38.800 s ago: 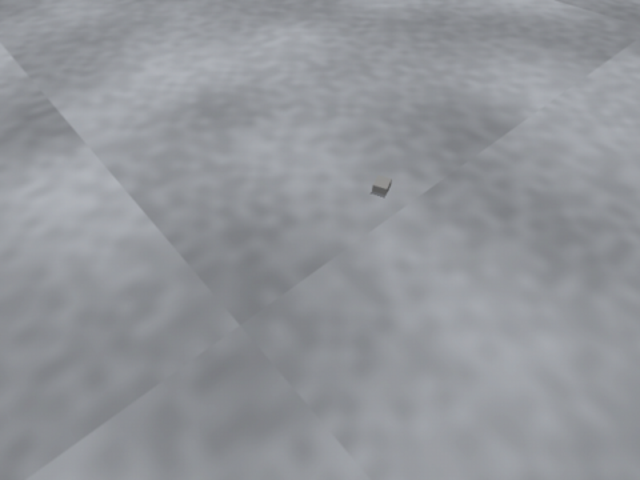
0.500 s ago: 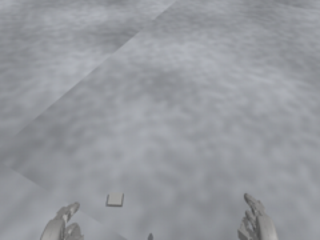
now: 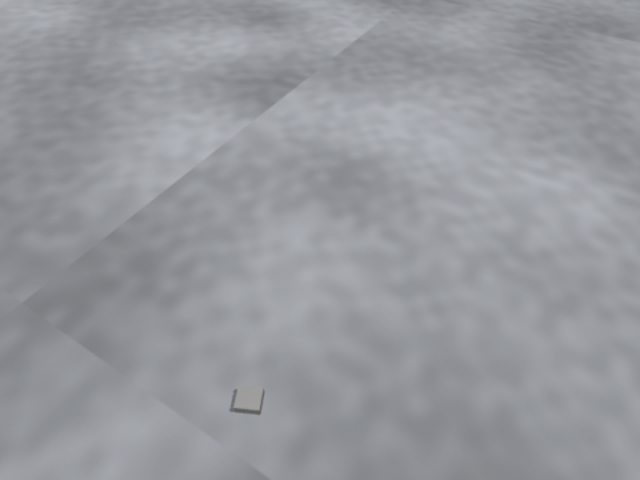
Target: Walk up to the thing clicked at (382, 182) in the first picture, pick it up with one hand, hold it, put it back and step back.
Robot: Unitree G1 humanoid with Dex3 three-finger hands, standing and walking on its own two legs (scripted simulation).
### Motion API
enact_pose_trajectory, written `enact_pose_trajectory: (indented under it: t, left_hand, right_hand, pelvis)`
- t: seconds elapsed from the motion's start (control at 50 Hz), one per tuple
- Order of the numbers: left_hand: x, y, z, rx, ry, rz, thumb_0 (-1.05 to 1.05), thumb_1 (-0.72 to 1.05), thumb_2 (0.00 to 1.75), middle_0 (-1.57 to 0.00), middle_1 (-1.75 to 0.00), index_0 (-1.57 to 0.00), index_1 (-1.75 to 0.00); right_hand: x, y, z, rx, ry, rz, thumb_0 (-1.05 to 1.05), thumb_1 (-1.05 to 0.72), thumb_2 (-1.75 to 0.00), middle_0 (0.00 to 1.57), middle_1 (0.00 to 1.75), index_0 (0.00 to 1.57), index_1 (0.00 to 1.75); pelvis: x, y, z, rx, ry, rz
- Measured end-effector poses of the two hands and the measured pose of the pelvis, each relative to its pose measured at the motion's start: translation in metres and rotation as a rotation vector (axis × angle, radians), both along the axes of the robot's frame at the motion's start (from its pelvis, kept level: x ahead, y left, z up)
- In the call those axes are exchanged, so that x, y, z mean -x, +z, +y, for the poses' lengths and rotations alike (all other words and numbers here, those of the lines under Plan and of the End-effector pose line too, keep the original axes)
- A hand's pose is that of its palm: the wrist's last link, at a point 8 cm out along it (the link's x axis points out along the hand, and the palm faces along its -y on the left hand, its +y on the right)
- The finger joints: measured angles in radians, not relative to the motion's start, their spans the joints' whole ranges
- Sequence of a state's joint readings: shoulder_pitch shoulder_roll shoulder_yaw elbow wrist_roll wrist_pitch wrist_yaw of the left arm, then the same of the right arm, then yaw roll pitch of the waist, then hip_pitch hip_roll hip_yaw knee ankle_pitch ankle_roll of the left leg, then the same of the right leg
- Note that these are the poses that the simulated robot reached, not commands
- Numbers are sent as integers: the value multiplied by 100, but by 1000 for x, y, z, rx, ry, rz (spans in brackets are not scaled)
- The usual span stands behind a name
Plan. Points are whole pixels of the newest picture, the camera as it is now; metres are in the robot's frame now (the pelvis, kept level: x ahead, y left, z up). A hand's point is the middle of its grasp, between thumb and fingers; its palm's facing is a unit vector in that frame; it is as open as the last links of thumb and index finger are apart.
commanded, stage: stand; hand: left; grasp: from above
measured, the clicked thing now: (249, 399) +0.48 +0.20 -0.75
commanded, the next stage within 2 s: none
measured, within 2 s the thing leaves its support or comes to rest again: neither
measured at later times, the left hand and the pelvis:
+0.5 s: hand out of the picture +0.03 +0.24 -0.15, palm faces +0.03 -0.94 -0.34, open 7.4 cm; pelvis +0.00 +0.00 +0.01, yaw +1 degrees
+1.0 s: hand out of the picture +0.08 +0.21 -0.14, palm faces +0.02 -0.94 -0.33, open 7.4 cm; pelvis +0.01 -0.02 +0.02, yaw +0 degrees
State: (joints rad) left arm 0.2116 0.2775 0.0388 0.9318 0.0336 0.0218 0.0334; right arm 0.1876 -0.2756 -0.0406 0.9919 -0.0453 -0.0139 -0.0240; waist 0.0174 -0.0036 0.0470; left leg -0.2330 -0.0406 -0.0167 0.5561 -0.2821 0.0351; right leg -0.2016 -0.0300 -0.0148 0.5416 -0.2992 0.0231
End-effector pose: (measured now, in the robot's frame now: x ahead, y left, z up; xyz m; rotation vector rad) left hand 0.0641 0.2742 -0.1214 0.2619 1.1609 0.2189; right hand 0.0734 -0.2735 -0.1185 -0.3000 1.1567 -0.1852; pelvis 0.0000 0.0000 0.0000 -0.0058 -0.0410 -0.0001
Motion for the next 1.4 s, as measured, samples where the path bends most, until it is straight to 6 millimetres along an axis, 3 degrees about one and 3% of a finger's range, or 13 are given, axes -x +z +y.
enact_pose_trajectory:
  t: [0.24, 0.44, 0.66, 1.06, 1.4]
  left_hand:
    - [32, 3, 5, 4, 34, 103, 1, 91, 90, -20, -30, -20, -30]
    - [40, 8, 8, -17, 46, 136, 1, 91, 90, -20, -30, -20, -30]
    - [28, 10, -1, -15, 36, 138, 1, 91, 90, -20, -30, -20, -30]
    - [-13, 16, -17, -18, 12, 74, 1, 91, 90, -20, -30, -20, -30]
    - [-14, 18, -17, -27, 11, 77, 1, 91, 90, -20, -30, -20, -30]
  right_hand:
    - [16, 1, 7, -22, -25, 62, 0, -91, -89, 21, 30, 20, 30]
    - [17, 1, -3, -21, -29, 79, 0, -91, -89, 21, 30, 20, 30]
    - [13, 1, -16, -16, -30, 95, 0, -91, -89, 20, 30, 20, 30]
    - [-6, 5, -37, -5, -31, 74, 0, -91, -89, 20, 30, 20, 30]
    - [-5, 6, -47, 0, -29, 82, 0, -91, -89, 20, 30, 20, 30]
  pelvis:
    - [6, 10, 4, -4, 7, -26]
    - [5, 13, -1, -6, 10, -27]
    - [0, 14, -10, -8, 10, -18]
    - [-12, 16, -26, -6, 6, -11]
    - [-12, 16, -33, -7, 6, -7]
